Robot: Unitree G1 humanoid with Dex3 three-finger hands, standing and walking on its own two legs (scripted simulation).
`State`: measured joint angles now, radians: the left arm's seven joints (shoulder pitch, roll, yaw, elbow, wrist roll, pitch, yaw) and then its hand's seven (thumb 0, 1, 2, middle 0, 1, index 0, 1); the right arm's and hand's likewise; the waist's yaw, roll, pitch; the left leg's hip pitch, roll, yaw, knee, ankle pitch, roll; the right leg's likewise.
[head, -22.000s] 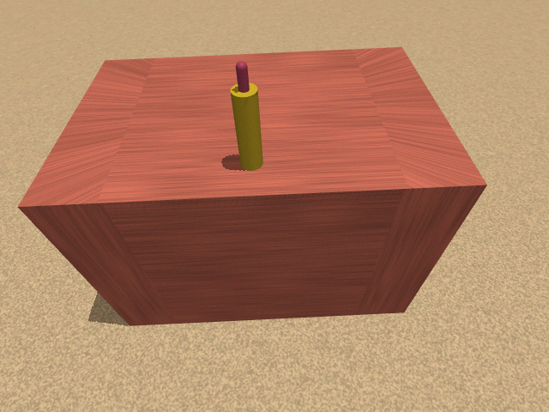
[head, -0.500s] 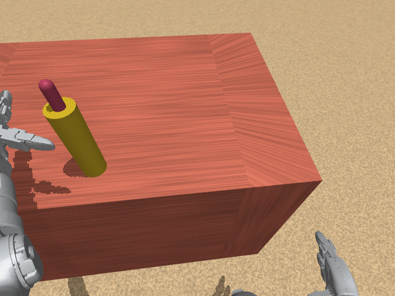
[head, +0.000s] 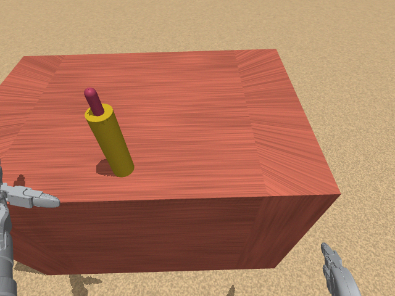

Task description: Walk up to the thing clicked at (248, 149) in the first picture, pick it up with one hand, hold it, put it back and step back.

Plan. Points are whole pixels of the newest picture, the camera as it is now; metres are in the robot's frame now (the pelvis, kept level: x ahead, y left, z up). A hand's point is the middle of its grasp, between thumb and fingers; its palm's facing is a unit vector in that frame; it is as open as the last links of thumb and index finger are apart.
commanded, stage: sink last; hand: left
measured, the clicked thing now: (109, 135) +0.44 +0.21 +0.08
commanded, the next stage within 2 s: home in 0.76 s
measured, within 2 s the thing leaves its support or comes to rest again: neither
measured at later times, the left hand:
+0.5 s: hand (80, 270) +0.16 +0.18 +0.12, palm faces +0.21 -0.92 -0.34, open 17.4 cm
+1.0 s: hand (40, 277) +0.16 +0.25 +0.08, palm faces +0.36 -0.84 -0.41, open 17.3 cm
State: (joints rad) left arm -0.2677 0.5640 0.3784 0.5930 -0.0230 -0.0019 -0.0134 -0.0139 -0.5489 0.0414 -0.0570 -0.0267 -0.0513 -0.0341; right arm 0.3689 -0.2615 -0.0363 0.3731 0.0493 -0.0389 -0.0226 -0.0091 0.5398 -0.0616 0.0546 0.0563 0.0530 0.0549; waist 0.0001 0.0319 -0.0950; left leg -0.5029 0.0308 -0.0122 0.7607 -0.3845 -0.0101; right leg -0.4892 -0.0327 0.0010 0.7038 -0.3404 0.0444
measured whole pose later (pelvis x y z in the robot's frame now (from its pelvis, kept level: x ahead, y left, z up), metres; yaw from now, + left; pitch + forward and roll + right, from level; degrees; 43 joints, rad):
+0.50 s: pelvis -0.01 -0.02 +0.00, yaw +1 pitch +1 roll +0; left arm 0.63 0.27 0.15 -0.46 -0.07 -0.11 0.01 -0.01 -0.53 0.03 -0.06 -0.05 -0.06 -0.04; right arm 0.38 -0.21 -0.13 0.34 0.04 -0.07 -0.05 -0.01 0.53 -0.06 0.05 0.06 0.05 0.06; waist 0.04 0.06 -0.06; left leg -0.40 0.02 -0.03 0.74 -0.37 -0.02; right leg -0.41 -0.05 -0.01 0.75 -0.36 0.03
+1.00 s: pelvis -0.02 -0.02 +0.00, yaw +1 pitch +2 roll +1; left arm 0.51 0.32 0.33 -0.14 -0.08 -0.24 0.01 -0.01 -0.53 0.07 -0.06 -0.06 -0.07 -0.06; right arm 0.39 -0.22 -0.10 0.38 0.04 -0.11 -0.05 -0.01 0.38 -0.18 0.08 0.10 0.08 0.10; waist 0.04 0.02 -0.01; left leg -0.41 0.01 -0.02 0.73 -0.35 -0.03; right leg -0.43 -0.05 -0.01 0.76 -0.36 0.02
